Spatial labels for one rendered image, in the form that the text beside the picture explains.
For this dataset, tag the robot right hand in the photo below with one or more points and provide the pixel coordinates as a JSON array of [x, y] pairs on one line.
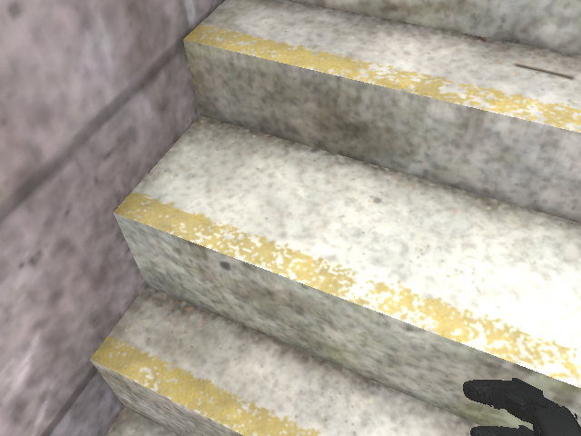
[[525, 402]]

